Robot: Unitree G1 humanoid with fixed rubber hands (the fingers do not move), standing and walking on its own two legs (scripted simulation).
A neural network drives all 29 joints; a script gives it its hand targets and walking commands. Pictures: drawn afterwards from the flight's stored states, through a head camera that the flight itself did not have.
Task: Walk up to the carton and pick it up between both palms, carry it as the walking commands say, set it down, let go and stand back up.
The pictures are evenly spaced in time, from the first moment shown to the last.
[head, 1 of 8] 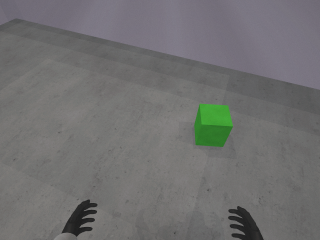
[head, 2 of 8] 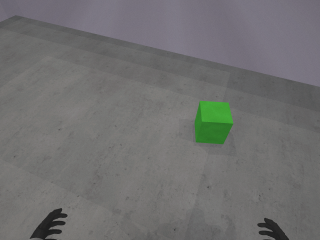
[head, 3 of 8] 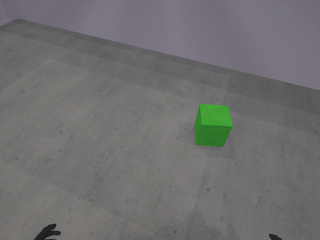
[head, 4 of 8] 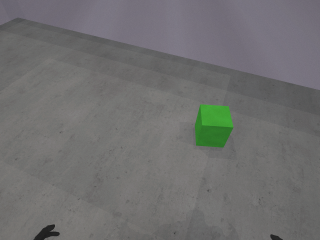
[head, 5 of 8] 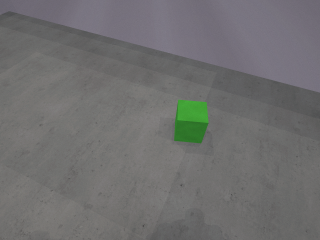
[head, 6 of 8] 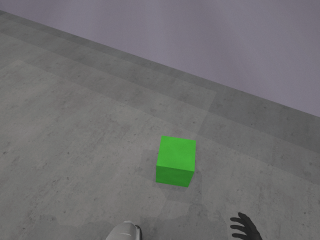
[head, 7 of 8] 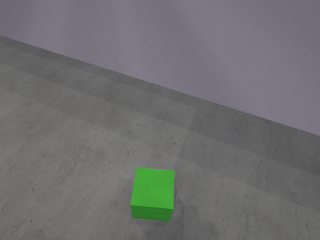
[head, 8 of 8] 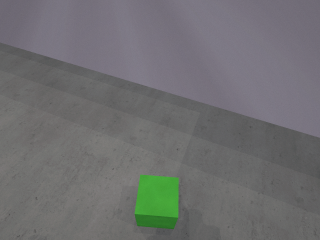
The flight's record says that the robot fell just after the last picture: no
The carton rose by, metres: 0.00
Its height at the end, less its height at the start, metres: +0.00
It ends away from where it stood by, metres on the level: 0.00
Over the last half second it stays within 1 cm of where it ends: yes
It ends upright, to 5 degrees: yes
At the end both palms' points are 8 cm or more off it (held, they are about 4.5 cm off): yes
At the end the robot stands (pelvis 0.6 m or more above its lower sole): yes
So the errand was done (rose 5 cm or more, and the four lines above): no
